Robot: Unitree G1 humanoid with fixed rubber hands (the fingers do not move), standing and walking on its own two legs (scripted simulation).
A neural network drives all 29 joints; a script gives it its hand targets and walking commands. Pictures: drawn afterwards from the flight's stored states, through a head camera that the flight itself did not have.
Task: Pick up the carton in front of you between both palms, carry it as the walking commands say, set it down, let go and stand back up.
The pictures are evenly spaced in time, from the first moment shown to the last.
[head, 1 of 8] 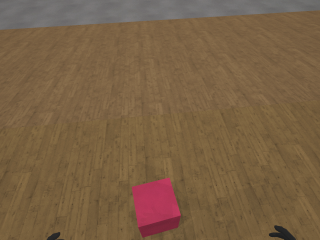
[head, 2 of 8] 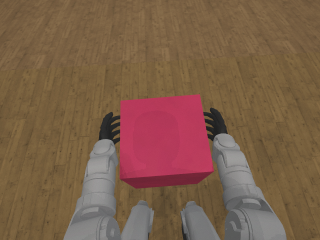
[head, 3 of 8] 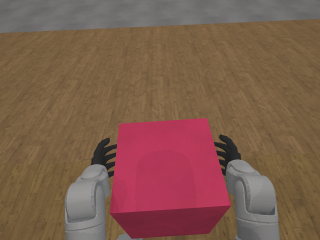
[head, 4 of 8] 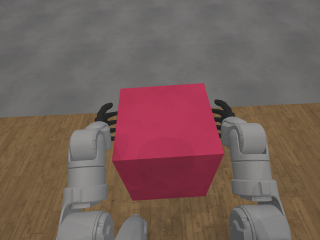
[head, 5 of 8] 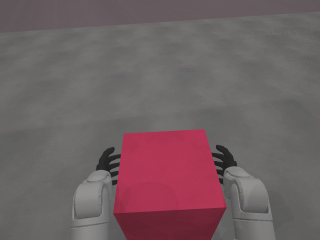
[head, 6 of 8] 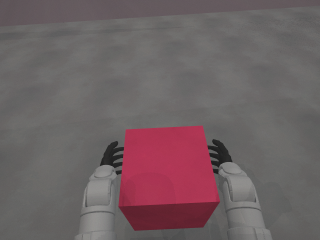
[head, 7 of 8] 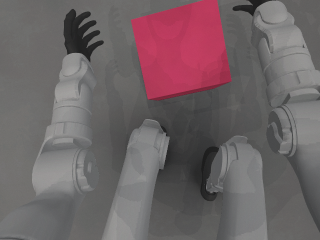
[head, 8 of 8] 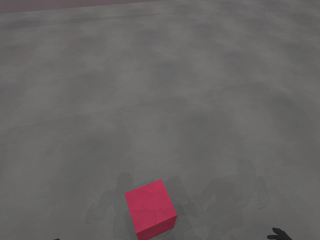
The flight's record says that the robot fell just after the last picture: no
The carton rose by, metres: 0.68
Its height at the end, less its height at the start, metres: -0.39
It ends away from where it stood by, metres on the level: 5.22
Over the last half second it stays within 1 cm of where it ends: yes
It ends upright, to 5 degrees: yes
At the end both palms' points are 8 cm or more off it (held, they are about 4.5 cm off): yes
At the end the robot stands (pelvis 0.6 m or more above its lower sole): yes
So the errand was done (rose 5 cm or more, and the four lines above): yes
